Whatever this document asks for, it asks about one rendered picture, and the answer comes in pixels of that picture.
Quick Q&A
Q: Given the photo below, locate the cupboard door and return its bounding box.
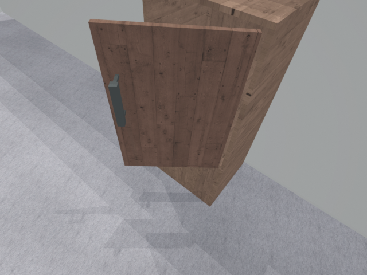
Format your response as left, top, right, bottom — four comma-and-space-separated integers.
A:
88, 19, 262, 168

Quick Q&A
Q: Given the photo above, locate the handle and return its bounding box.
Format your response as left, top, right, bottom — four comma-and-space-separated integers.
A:
108, 74, 126, 127

